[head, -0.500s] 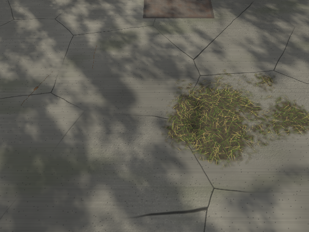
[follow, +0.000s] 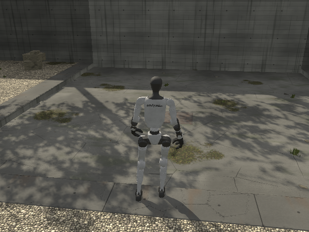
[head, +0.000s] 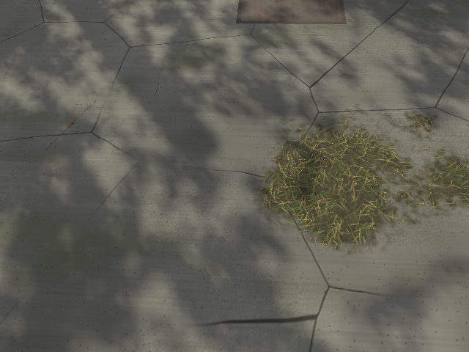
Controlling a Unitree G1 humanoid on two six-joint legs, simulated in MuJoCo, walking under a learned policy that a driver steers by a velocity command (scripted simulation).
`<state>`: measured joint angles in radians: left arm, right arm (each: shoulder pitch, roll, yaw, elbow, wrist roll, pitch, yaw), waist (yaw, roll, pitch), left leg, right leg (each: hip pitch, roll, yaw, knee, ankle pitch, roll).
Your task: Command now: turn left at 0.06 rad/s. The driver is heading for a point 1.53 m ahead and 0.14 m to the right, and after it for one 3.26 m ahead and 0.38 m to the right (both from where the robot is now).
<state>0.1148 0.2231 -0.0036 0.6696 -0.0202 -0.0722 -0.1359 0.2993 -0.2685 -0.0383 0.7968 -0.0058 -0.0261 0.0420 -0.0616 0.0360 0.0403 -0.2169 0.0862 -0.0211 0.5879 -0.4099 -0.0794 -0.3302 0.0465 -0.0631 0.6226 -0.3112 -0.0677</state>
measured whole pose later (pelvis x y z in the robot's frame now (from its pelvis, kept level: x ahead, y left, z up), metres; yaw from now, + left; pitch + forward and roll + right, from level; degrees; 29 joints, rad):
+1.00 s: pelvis -0.01 +0.01 +0.02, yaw -2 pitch -1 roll +0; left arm 0.20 0.26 0.05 0.73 0.00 -0.06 -0.09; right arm 0.17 -0.26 -0.03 0.86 -0.01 -0.01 0.05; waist -0.03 0.01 0.07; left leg -0.11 0.06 0.02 0.41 -0.28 -0.06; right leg -0.24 0.03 -0.02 0.46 -0.21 -0.04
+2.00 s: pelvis +0.23 +0.08 -0.03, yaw -1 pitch +1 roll +2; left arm 0.04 0.20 0.00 0.73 -0.02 -0.08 -0.07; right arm 0.61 -0.16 0.02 1.02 0.03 -0.09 -0.03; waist -0.11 -0.05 0.01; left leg 0.07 -0.09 0.07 0.54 -0.63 0.06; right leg -0.59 -0.06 0.06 0.48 0.38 -0.05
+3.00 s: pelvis +0.79 +0.11 -0.12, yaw -16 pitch +1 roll +1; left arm 0.06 0.22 0.07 0.86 -0.02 -0.02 -0.04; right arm 0.39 -0.22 -0.07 0.97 0.00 -0.09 -0.03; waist -0.06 -0.03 0.01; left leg 0.09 -0.01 0.28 0.23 -0.34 0.01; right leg -0.66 -0.06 0.00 0.68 0.03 -0.07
